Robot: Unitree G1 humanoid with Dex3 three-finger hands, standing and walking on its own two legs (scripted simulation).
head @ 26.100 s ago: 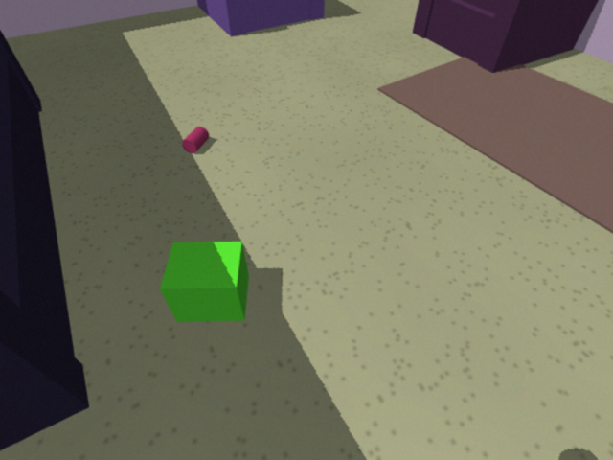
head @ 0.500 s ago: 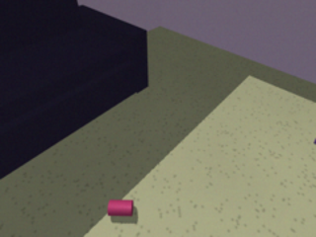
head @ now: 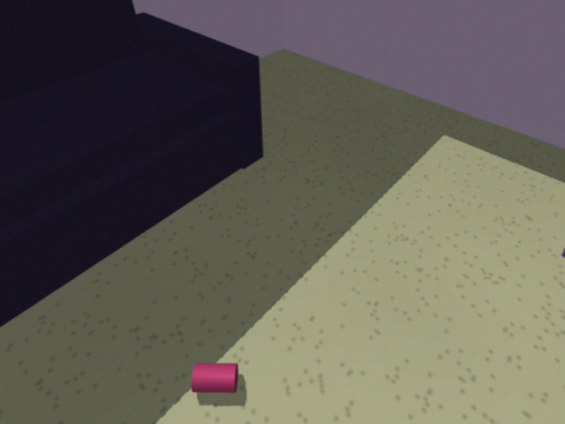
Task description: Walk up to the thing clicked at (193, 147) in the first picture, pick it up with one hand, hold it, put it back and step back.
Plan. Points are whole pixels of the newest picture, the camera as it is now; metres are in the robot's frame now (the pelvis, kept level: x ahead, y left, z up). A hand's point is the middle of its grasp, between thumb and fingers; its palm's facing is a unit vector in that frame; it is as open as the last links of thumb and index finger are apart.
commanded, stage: walk up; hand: left
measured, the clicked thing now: (215, 377) +0.43 +0.24 -0.73
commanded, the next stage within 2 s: stand in 0.60 s
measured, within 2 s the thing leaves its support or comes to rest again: neither
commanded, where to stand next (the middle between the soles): +0.05 -0.01 m, yaw +0 degrees
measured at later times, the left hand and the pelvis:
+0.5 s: hand out of the picture +0.06 +0.25 -0.15, palm faces -0.01 -0.94 -0.35, open 7.4 cm; pelvis -0.01 +0.00 +0.00, yaw -1 degrees
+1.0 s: hand out of the picture +0.06 +0.26 -0.15, palm faces -0.04 -0.94 -0.34, open 7.4 cm; pelvis -0.02 +0.00 +0.00, yaw -1 degrees
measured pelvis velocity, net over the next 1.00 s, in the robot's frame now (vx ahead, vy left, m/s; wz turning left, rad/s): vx -0.02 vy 0.00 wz -0.01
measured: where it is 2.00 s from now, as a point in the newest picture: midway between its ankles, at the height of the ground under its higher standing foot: outside the picture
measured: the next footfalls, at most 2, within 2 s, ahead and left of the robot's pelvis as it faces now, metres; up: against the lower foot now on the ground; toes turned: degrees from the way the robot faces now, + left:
none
